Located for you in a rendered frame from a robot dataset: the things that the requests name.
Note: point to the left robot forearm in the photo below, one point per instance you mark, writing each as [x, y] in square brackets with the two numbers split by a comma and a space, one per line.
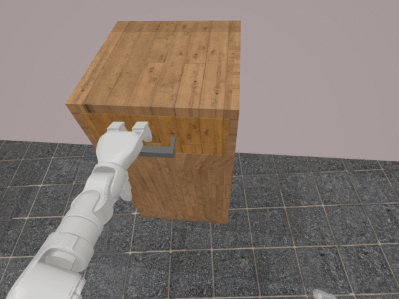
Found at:
[71, 246]

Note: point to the cabinet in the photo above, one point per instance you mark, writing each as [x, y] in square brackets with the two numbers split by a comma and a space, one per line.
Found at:
[170, 68]

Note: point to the left robot upper arm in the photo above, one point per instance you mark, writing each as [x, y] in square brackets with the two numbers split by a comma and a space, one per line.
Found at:
[47, 281]

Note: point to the handle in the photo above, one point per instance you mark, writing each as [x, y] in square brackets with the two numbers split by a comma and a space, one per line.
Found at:
[159, 151]

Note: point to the drawer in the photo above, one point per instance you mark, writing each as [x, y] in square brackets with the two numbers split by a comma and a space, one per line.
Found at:
[198, 135]

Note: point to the robot left hand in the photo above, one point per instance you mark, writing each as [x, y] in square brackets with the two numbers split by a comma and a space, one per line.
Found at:
[122, 147]

